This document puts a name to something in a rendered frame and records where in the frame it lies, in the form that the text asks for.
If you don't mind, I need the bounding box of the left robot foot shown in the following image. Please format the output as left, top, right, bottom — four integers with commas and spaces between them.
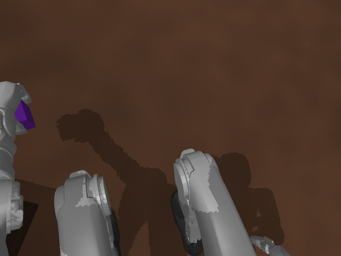
110, 210, 121, 256

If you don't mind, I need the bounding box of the left robot hand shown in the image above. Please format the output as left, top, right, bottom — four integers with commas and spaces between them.
0, 81, 31, 135

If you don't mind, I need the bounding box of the right robot hand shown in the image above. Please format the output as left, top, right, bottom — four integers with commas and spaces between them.
250, 236, 290, 256

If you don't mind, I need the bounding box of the right robot foot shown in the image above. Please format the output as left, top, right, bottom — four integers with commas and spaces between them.
170, 191, 203, 256

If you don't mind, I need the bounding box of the left robot arm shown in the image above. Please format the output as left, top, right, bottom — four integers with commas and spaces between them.
0, 107, 23, 256

